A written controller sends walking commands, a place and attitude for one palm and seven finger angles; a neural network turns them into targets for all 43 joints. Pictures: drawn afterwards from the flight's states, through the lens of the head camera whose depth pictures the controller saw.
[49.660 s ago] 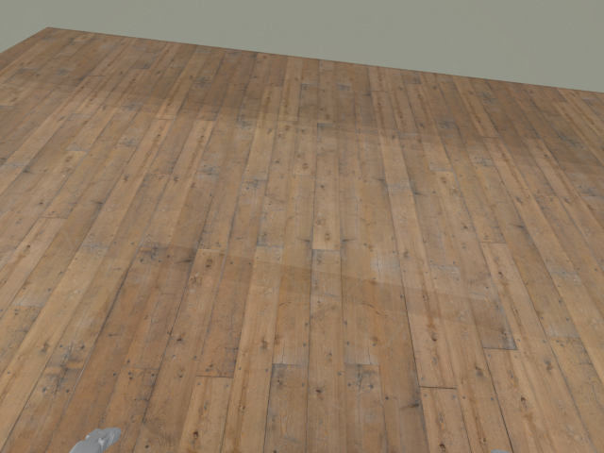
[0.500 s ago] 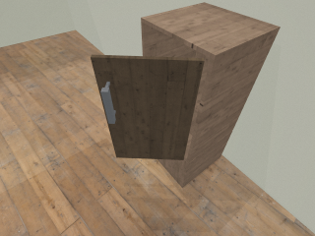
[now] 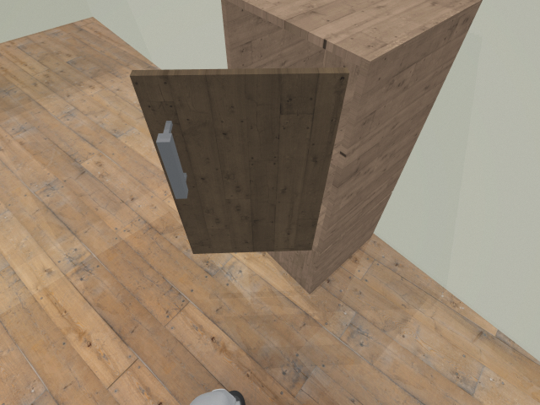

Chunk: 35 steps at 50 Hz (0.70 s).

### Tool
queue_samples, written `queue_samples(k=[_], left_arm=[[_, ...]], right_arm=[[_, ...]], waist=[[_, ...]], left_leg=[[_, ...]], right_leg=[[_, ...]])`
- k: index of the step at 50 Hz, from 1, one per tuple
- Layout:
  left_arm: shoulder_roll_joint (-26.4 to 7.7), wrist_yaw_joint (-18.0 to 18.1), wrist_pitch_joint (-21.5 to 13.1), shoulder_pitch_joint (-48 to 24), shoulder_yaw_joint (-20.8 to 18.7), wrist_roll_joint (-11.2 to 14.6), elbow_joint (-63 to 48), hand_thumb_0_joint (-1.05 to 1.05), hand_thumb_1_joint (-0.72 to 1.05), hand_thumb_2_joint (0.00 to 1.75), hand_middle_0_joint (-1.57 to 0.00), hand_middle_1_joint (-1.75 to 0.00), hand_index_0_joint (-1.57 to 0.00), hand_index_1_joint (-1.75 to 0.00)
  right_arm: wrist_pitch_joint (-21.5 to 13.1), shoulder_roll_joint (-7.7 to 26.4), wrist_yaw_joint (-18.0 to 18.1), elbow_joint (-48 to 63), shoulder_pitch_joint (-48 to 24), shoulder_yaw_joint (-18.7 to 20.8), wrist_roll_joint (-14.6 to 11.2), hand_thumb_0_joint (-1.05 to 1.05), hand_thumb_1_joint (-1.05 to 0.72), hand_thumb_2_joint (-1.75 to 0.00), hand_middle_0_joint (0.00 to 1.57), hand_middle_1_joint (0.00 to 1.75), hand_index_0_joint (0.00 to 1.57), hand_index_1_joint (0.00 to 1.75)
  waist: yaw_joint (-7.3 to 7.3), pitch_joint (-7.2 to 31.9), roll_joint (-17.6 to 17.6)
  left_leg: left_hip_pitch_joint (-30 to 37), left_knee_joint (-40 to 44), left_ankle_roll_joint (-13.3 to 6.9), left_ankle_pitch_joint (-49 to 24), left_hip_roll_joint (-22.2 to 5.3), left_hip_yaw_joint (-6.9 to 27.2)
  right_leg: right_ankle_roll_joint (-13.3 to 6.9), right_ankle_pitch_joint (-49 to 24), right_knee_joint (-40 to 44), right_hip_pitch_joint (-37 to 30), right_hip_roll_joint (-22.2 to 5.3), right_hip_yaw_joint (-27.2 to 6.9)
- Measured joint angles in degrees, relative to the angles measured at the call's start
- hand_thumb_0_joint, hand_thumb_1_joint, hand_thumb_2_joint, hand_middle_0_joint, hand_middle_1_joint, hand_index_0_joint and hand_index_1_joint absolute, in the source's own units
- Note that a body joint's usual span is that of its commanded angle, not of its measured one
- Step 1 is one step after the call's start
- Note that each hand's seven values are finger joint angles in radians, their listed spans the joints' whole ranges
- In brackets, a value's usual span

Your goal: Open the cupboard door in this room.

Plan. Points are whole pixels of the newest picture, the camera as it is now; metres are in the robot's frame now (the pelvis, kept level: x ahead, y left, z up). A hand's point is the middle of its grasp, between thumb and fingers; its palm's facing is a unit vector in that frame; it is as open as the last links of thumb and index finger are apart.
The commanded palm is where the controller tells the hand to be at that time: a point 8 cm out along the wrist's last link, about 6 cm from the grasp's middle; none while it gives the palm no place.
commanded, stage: come to a stop and stand still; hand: left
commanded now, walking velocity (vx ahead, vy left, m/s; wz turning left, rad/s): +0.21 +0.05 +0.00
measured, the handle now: (175, 161) +0.54 +0.23 +0.01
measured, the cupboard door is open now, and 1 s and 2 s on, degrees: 50 50 50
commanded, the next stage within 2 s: look again from close up in 0.80 s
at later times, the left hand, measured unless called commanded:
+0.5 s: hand out of the picture -0.01 +0.18 -0.17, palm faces +0.08 -0.99 -0.14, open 7.4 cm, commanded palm none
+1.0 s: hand out of the picture -0.03 +0.16 -0.17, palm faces +0.07 -0.99 -0.14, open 7.4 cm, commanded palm none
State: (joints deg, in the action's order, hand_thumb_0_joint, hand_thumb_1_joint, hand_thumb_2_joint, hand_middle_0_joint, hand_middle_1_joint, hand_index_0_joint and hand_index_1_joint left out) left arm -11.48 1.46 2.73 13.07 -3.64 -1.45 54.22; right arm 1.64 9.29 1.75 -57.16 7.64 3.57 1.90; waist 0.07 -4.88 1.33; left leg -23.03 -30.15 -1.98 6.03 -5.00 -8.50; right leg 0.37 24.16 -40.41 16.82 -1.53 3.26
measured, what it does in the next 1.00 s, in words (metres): steps on the spot: right foot, then left foot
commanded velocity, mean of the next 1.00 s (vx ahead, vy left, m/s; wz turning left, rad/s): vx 0.04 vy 0.02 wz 0.00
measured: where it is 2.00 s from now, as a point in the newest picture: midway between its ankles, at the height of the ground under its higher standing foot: outside the picture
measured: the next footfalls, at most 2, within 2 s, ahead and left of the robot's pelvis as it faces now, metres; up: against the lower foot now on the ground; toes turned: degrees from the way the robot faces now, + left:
right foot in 0.02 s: +0.05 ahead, -0.12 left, +0.00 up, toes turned -2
left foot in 0.32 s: +0.01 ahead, +0.10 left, +0.00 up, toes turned +6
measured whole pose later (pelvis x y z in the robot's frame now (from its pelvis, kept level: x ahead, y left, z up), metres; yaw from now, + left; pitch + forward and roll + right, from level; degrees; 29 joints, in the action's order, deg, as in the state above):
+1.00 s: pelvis +0.00 +0.02 +0.01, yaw +3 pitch -1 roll -1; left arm -5.8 2.9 -1.7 18.2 1.1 -0.8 64.7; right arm -1.0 7.4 1.7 -62.9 17.4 0.0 0.9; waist 0.2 -2.6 -0.3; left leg -9.8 -28.6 -2.5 17.8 0.5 -4.6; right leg 0.9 14.4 -27.6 11.8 -2.5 4.4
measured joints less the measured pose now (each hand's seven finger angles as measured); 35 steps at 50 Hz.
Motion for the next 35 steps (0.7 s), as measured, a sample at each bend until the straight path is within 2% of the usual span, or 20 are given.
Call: queue_samples(k=[1,3,4,6,8,11,13,16,19,22,26,29,35], left_arm=[[-0.19,-0.08,-0.40,0.61,-0.03,-0.15,-0.48,0.01,0.91,0.89,-0.20,-0.30,-0.20,-0.30],[0.44,0.29,-0.84,1.68,0.43,-0.53,-0.24,0.01,0.91,0.89,-0.20,-0.30,-0.20,-0.30],[0.87,0.42,-0.71,2.34,0.83,-0.56,0.17,0.01,0.91,0.89,-0.20,-0.30,-0.20,-0.30],[1.67,0.52,-0.65,3.79,1.23,-0.28,1.29,0.01,0.91,0.89,-0.20,-0.30,-0.20,-0.30],[2.19,0.38,-1.03,4.92,1.50,-0.09,2.34,0.01,0.90,0.89,-0.20,-0.30,-0.20,-0.30],[2.84,-0.08,-1.86,5.64,1.89,-0.20,3.02,0.01,0.90,0.89,-0.20,-0.30,-0.20,-0.30],[3.09,-0.11,-2.17,5.77,1.93,-0.39,3.24,0.01,0.91,0.89,-0.20,-0.30,-0.20,-0.30],[2.91,-0.35,-2.13,5.90,1.71,0.14,3.78,0.01,0.92,0.89,-0.21,-0.30,-0.20,-0.30],[2.20,-0.47,-1.43,5.98,1.40,0.28,5.36,0.01,0.92,0.89,-0.21,-0.30,-0.20,-0.30],[2.45,-0.49,-1.18,5.66,1.74,0.27,6.89,0.01,0.91,0.89,-0.20,-0.30,-0.20,-0.30],[3.11,-0.17,-2.49,4.67,2.16,0.74,7.79,0.01,0.91,0.89,-0.20,-0.30,-0.20,-0.30],[3.98,0.45,-2.65,4.38,2.59,0.75,9.12,0.02,0.92,0.89,-0.20,-0.30,-0.20,-0.30],[4.61,1.01,-2.56,4.53,2.97,0.77,10.01,0.02,0.92,0.89,-0.20,-0.30,-0.20,-0.30]], right_arm=[[0.60,0.13,-0.26,-0.20,0.77,0.17,0.03,0.00,-0.91,-0.90,0.20,0.30,0.20,0.30],[2.22,0.68,-0.75,-0.89,2.15,0.62,-0.22,0.00,-0.91,-0.90,0.20,0.30,0.20,0.30],[2.89,0.90,-1.07,-1.16,3.13,0.79,-0.22,0.00,-0.91,-0.90,0.20,0.30,0.20,0.30],[3.41,1.08,-1.69,-1.93,5.02,0.89,-0.06,0.01,-0.91,-0.90,0.20,0.30,0.20,0.30],[2.84,0.92,-2.17,-2.41,6.90,0.81,0.02,0.01,-0.91,-0.90,0.20,0.30,0.20,0.30],[1.57,0.56,-2.39,-2.90,9.76,0.64,-0.11,0.01,-0.91,-0.90,0.19,0.30,0.19,0.30],[0.99,0.33,-2.22,-3.39,11.32,0.42,-0.19,0.01,-0.91,-0.90,0.19,0.30,0.19,0.30],[-0.41,-0.14,-1.47,-4.17,13.04,-0.32,-0.27,0.01,-0.91,-0.90,0.19,0.30,0.19,0.30],[-1.02,-1.95,-0.72,-5.02,13.83,-1.33,-0.20,0.01,-0.91,-0.90,0.19,0.30,0.19,0.30],[-1.87,-3.15,0.10,-5.84,14.29,-2.25,-0.26,0.01,-0.91,-0.90,0.19,0.30,0.19,0.30],[-2.31,-4.60,0.55,-7.31,13.72,-3.20,-0.78,0.01,-0.90,-0.90,0.20,0.30,0.20,0.30],[-2.12,-4.86,0.54,-8.28,12.57,-3.33,-1.12,0.01,-0.90,-0.90,0.20,0.30,0.20,0.30],[-1.90,-4.85,0.78,-9.26,10.65,-3.53,-0.86,0.02,-0.92,-0.90,0.20,0.30,0.20,0.30]], waist=[[0.06,0.94,-0.29],[0.13,2.21,0.50],[0.07,3.07,0.77],[0.09,4.85,0.61],[-0.23,5.96,-0.16],[-0.37,6.38,-1.17],[0.07,6.16,-1.48],[0.28,5.46,-1.53],[0.45,4.73,-4.01],[-0.04,4.25,-4.09],[-0.02,3.10,-4.09],[-0.10,3.21,-2.31],[0.24,3.76,-1.58]], left_leg=[[-0.98,-1.51,0.32,1.45,0.37,0.04],[-3.40,-7.85,1.96,11.04,1.04,2.50],[-4.51,-12.14,2.36,13.57,1.63,3.87],[-5.64,-20.41,2.76,13.64,2.49,5.30],[-4.65,-24.31,3.00,12.31,2.71,5.19],[0.28,-19.46,2.99,13.64,2.60,4.20],[4.56,-12.27,2.71,15.34,2.67,3.82],[10.29,-0.42,1.29,13.15,3.12,4.47],[11.15,0.54,-0.52,12.22,4.86,3.33],[13.21,3.87,-1.06,10.72,5.61,2.97],[14.42,3.91,-0.92,10.99,6.71,2.81],[15.58,3.86,-0.70,11.69,5.94,3.05],[16.99,5.02,-0.68,11.31,5.97,3.23]], right_leg=[[-0.51,-1.40,4.89,-2.02,-0.46,0.08],[-0.78,-5.64,6.10,-2.26,-0.34,0.83],[-0.88,-6.18,6.79,-2.68,-0.32,1.27],[-0.87,-7.56,9.92,-3.99,-0.31,1.46],[-0.62,-9.30,13.05,-5.11,-0.41,1.32],[-0.58,-10.79,15.61,-5.84,-0.54,1.50],[-0.51,-10.80,15.57,-5.52,-0.48,1.76],[0.29,-8.88,11.70,-3.28,-0.45,2.40],[-0.32,-3.91,6.95,-1.52,-1.60,0.94],[-0.61,-2.19,3.74,-0.71,-1.60,0.50],[-0.22,-10.76,12.27,-4.50,-2.00,-0.02],[0.84,-9.52,13.49,-6.30,-1.25,0.27],[0.93,-9.42,14.49,-7.73,-1.22,0.47]])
